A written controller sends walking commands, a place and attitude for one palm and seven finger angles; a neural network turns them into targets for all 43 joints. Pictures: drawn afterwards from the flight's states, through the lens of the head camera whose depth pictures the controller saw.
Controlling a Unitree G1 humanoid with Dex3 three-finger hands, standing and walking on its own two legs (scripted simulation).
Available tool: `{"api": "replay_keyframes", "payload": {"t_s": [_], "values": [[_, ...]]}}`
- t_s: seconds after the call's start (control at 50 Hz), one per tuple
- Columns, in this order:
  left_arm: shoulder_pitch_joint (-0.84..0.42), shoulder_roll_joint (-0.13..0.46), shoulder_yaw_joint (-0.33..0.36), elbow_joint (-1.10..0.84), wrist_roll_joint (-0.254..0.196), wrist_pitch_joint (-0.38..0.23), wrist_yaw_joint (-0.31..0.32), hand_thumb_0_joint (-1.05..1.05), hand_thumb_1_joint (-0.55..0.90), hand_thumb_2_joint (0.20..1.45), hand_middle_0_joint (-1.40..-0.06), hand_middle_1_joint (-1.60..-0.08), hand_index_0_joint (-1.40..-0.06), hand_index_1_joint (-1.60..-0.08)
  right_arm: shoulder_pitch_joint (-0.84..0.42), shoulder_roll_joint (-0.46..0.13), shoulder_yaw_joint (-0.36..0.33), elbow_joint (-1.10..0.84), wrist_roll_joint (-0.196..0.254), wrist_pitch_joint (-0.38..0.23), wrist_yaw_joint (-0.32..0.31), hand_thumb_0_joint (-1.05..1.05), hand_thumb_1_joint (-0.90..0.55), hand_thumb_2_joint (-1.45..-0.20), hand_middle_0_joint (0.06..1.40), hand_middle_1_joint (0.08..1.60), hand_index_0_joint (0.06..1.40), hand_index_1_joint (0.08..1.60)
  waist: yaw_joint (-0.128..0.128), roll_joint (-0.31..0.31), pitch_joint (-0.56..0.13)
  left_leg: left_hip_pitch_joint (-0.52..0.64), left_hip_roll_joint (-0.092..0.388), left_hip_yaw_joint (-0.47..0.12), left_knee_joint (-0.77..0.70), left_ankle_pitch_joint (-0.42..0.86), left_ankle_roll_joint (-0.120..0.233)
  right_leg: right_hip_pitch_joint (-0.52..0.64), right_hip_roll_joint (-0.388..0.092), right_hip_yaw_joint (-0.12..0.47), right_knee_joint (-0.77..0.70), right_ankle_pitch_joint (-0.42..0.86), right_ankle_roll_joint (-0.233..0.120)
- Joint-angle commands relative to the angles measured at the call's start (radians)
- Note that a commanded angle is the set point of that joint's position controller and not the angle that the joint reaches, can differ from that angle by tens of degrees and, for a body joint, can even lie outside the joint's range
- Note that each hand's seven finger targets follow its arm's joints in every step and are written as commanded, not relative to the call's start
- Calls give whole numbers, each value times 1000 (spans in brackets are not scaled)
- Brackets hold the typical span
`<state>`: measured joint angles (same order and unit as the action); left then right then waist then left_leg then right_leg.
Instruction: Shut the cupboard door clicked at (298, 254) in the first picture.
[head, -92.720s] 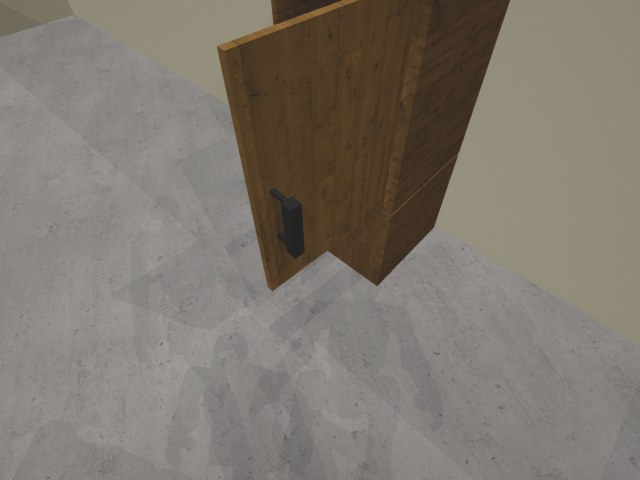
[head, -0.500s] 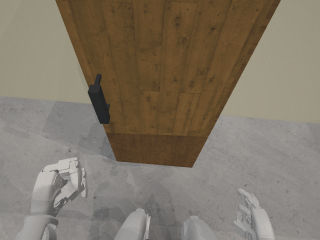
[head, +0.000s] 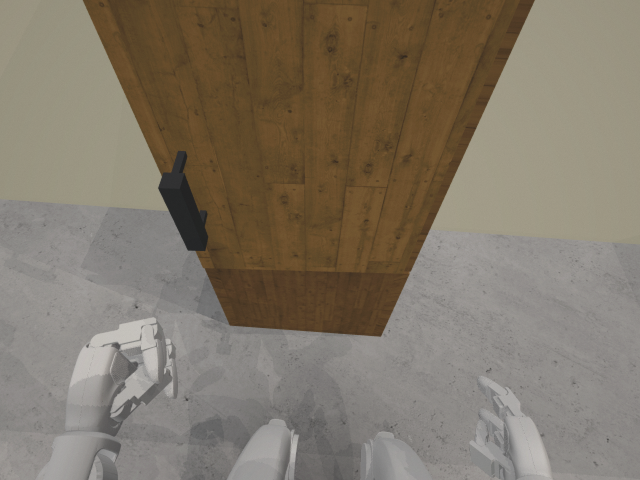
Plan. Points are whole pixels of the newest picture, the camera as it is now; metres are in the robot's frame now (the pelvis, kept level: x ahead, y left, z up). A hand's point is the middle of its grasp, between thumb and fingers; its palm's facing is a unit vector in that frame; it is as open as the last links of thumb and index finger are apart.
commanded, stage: bring the fist close to the handle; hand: left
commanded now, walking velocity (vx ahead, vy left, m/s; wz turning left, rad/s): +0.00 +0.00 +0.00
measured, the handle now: (189, 202) +0.47 +0.23 +0.02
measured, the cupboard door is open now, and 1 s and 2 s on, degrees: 3 3 0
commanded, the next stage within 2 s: push the door shut along its arc in 1.34 s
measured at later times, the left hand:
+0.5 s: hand (180, 315) +0.30 +0.19 +0.03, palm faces +0.06 -1.00 -0.01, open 3.1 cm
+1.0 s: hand (203, 266) +0.37 +0.19 +0.02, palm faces +0.06 -1.00 -0.02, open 3.1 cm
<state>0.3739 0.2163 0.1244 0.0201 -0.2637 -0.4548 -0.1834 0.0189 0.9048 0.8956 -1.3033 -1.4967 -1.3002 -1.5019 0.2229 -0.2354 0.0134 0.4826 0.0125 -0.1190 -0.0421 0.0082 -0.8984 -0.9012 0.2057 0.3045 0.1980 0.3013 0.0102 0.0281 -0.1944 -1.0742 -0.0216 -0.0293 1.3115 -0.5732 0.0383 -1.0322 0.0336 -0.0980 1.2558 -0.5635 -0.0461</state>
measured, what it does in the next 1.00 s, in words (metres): stands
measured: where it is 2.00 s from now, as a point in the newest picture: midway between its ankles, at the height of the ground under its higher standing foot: outside the picture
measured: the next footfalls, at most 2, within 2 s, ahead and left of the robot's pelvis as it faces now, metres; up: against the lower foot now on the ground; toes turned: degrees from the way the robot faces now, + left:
none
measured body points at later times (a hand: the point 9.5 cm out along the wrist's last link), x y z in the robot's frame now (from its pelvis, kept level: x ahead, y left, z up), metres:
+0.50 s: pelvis +0.00 +0.01 +0.00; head +0.09 +0.02 +0.44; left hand +0.29 +0.25 +0.03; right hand +0.16 -0.24 -0.09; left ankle +0.03 +0.09 -0.62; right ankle +0.02 -0.10 -0.62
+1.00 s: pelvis +0.00 +0.01 +0.00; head +0.10 +0.02 +0.43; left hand +0.36 +0.24 +0.03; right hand +0.13 -0.24 -0.11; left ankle +0.03 +0.09 -0.62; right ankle +0.02 -0.10 -0.62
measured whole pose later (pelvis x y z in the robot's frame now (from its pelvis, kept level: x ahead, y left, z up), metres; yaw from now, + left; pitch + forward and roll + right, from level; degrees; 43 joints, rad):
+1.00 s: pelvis +0.00 +0.01 +0.00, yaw -1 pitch +22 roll -3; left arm -0.26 0.23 0.19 0.58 -0.18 -0.49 -0.11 0.02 0.90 0.90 -1.30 -1.50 -1.30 -1.50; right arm 0.23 -0.25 0.01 0.59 0.00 -0.04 -0.02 0.01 -0.90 -0.90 0.21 0.30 0.20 0.30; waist -0.04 0.03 -0.19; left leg -1.14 -0.02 0.00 1.31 -0.56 0.06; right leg -1.11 0.03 -0.07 1.26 -0.54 -0.03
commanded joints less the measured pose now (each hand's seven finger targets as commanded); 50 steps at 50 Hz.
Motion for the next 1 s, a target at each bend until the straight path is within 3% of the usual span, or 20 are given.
{"api": "replay_keyframes", "payload": {"t_s": [0.0,0.06,0.18,0.22,0.32,0.42,0.46,0.5,0.56,0.6,0.64,0.72,0.76,0.86,0.88,0.92,0.96,0.98], "values": [[-117,106,55,-195,-8,-74,-3,0,900,900,-1300,-1500,-1300,-1500,-28,-133,-54,-131,-4,-54,-7,0,-900,-900,200,300,200,300,-25,21,-217,139,8,-36,-181,215,-12,173,-3,88,-178,172,10],[-163,135,89,-141,-15,-69,-7,0,900,900,-1300,-1500,-1300,-1500,-21,-140,-54,-120,-4,-52,-11,0,-900,-900,200,300,200,300,-27,-13,-217,108,8,-36,-166,200,-8,177,0,100,-181,152,11],[-250,147,101,-107,-14,-48,-20,0,900,900,-1300,-1500,-1300,-1500,-22,-141,-55,-110,1,-43,-9,0,-900,-900,200,300,200,300,-9,33,-285,149,8,-31,-180,252,-11,208,-4,95,-167,218,9],[-278,133,88,-81,-15,-39,-20,0,900,900,-1300,-1500,-1300,-1500,-22,-142,-54,-106,1,-40,-8,0,-900,-900,200,300,200,300,-20,3,-282,146,8,-30,-179,254,-9,211,-5,95,-171,231,14],[-331,124,87,-15,-7,-33,-6,0,900,900,-1300,-1500,-1300,-1500,-18,-146,-55,-97,0,-29,-3,0,-900,-900,200,300,200,300,-21,-4,-269,147,9,-33,-192,245,-12,195,-4,84,-169,221,13],[-485,147,101,54,14,-50,13,0,900,900,-1300,-1500,-1300,-1500,-13,-153,-55,-73,-2,-17,-3,0,-900,-900,200,300,200,300,-35,7,-256,146,13,-38,-196,216,-13,156,-4,83,-169,186,10],[-518,166,119,44,14,-67,18,0,900,900,-1300,-1500,-1300,-1500,-4,-157,-60,-66,-4,-18,-4,0,-900,-900,200,300,200,300,-31,22,-301,173,14,-43,-195,245,-16,163,-2,78,-156,211,7],[-500,133,93,67,16,-70,18,0,900,900,-1300,-1500,-1300,-1500,-7,-153,-61,-66,-5,-15,1,0,-900,-900,200,300,200,300,-24,36,-327,201,14,-39,-202,274,-20,169,-4,74,-152,242,8],[-562,152,97,104,28,-69,24,0,900,900,-1300,-1500,-1300,-1500,10,-162,-62,-52,-5,-8,3,0,-900,-900,200,300,200,300,-36,29,-319,208,18,-50,-206,285,-22,149,0,66,-147,247,6],[-578,123,76,134,32,-65,28,0,900,900,-1300,-1500,-1300,-1500,12,-159,-63,-44,-5,-1,8,0,-900,-900,200,300,200,300,-38,33,-322,230,21,-52,-214,294,-28,137,-2,60,-149,251,8],[-604,144,102,167,35,-64,37,0,900,900,-1300,-1500,-1300,-1500,12,-164,-65,-41,-5,7,8,0,-900,-900,200,300,200,300,-38,13,-320,221,21,-50,-214,287,-29,137,-1,61,-150,249,9],[-693,144,101,205,49,-86,52,0,900,900,-1300,-1500,-1300,-1500,16,-163,-64,-32,-7,16,11,0,-900,-900,200,300,200,300,-40,40,-314,233,23,-55,-219,277,-35,108,-2,59,-146,229,6],[-757,137,86,227,55,-94,60,0,900,900,-1300,-1500,-1300,-1500,28,-167,-65,-23,-10,17,11,0,-900,-900,200,300,200,300,-60,33,-320,245,24,-66,-216,275,-34,87,1,54,-144,223,6],[-826,143,90,296,67,-108,65,0,900,900,-1300,-1500,-1300,-1500,44,-172,-68,-6,-12,25,16,0,-900,-900,200,300,200,300,-59,58,-360,275,27,-68,-207,315,-42,69,0,52,-133,246,5],[-836,160,108,325,74,-108,68,0,900,900,-1300,-1500,-1300,-1500,42,-174,-69,2,-12,30,17,0,-900,-900,200,300,200,300,-55,47,-354,274,30,-68,-210,316,-47,63,-2,53,-132,245,5],[-887,135,87,366,77,-107,70,0,900,900,-1300,-1500,-1300,-1500,44,-171,-67,6,-12,36,19,0,-900,-900,200,300,200,300,-70,24,-344,249,27,-61,-203,290,-39,66,-3,60,-139,238,11],[-858,190,149,372,70,-112,74,0,900,900,-1300,-1500,-1300,-1500,51,-175,-69,-2,-11,41,18,0,-900,-900,200,300,200,300,-42,20,-382,237,22,-55,-206,298,-37,113,2,64,-137,250,6],[-830,184,150,374,70,-113,72,0,900,900,-1300,-1500,-1300,-1500,46,-169,-68,-7,-10,45,21,0,-900,-900,200,300,200,300,-30,26,-400,245,21,-48,-209,322,-37,136,-1,68,-136,277,6]]}}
